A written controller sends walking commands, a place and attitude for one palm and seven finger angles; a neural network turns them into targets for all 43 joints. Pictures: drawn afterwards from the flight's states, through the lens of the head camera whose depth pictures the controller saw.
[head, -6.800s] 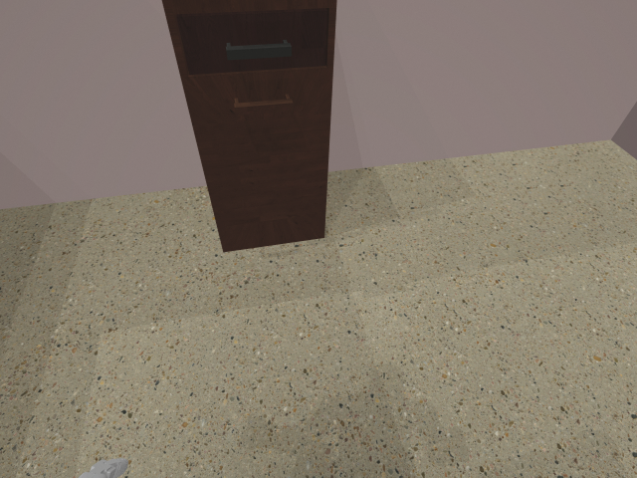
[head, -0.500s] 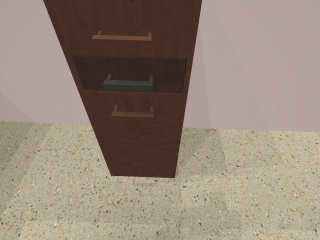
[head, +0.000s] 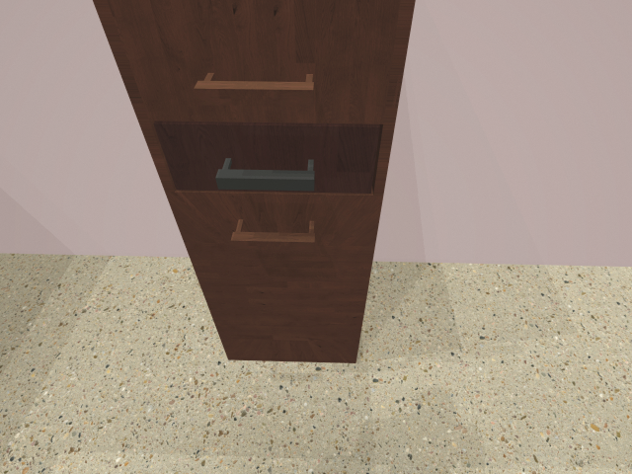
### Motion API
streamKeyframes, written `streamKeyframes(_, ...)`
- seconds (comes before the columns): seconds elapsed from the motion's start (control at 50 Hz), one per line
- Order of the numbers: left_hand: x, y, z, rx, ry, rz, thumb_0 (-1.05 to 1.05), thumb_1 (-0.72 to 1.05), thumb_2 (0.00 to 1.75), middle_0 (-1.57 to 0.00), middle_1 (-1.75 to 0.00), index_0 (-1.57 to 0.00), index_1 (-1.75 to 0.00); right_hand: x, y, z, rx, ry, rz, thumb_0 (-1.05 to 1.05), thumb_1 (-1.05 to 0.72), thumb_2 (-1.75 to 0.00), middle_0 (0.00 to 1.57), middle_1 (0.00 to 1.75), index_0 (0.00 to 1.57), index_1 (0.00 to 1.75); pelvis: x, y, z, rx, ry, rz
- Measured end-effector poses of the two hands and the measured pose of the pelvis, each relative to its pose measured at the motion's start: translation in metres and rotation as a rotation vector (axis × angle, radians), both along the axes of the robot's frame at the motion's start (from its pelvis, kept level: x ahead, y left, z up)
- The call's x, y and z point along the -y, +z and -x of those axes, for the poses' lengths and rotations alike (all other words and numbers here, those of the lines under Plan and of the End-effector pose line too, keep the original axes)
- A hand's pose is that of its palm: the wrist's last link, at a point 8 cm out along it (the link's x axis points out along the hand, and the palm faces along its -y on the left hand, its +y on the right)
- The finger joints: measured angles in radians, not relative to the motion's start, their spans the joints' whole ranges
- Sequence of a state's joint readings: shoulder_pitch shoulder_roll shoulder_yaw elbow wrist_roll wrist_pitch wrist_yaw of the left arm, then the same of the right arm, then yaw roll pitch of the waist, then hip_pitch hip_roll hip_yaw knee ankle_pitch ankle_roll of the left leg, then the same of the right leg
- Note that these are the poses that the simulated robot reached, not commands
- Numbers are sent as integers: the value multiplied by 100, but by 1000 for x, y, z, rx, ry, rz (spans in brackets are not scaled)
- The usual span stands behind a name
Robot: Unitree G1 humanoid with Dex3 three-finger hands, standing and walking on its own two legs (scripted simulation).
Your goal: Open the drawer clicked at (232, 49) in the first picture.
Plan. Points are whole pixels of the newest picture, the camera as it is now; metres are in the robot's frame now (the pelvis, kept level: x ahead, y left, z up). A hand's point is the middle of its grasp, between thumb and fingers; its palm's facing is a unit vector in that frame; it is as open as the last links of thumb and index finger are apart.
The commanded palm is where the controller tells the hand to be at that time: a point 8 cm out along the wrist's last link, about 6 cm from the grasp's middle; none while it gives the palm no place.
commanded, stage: look again from close up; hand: left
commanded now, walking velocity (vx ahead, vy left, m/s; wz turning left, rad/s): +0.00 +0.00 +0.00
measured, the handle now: (267, 172) +0.59 +0.12 +0.06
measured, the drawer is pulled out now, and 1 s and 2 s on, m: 0.00 0.00 0.00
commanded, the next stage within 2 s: shuffle to correct the standing spot in 0.14 s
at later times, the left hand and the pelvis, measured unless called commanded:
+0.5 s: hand out of the picture +0.00 +0.16 -0.18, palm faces -0.02 -0.98 -0.18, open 7.4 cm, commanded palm none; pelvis +0.02 -0.02 -0.01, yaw -2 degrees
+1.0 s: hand out of the picture +0.04 +0.07 -0.19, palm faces +0.06 -0.99 -0.14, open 7.4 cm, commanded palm none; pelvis +0.08 -0.07 -0.01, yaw -3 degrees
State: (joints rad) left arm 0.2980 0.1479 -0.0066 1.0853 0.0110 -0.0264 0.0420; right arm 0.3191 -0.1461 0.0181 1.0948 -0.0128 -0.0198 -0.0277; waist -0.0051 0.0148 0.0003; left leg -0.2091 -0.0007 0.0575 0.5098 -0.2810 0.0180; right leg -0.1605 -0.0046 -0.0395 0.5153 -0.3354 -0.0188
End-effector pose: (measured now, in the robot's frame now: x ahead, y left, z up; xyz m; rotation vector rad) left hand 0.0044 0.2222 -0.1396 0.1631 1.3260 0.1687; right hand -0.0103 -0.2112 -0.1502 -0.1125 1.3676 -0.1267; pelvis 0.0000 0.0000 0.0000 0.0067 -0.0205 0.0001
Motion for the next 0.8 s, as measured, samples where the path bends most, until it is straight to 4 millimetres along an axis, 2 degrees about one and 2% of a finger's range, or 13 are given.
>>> streamKeyframes(0.14,-2,-3,-5,-15,-7,13,0,91,90,-20,-30,-20,-30,-2,4,-2,-17,1,13,1,-92,-89,20,30,20,30,-3,1,-4,-2,-4,-1)
streamKeyframes(0.38,6,-9,9,-90,1,48,0,91,90,-20,-30,-20,-30,1,4,-11,-28,-3,26,1,-91,-89,20,30,20,30,-1,-1,-11,-8,-9,-8)
streamKeyframes(0.48,15,-10,9,-135,-16,40,0,91,90,-20,-30,-20,-30,15,-1,-10,-32,-37,27,1,-90,-89,20,30,20,30,12,-5,-16,-24,-31,-25)
streamKeyframes(0.58,30,-7,-3,-113,2,17,0,91,90,-20,-30,-20,-30,40,-9,-9,-74,-48,23,1,-90,-89,20,30,20,30,34,-9,-27,-31,-17,-8)
streamKeyframes(0.66,47,-3,-3,-92,52,15,0,91,90,-19,-30,-20,-30,59,-2,-30,-88,-15,37,1,-90,-89,20,30,20,30,48,-4,-39,-38,2,-12)
streamKeyframes(0.8,82,-4,6,-178,66,69,0,91,90,-20,-30,-20,-30,74,8,-110,52,20,50,1,-91,-89,20,30,19,30,61,-1,-58,-45,-4,1)
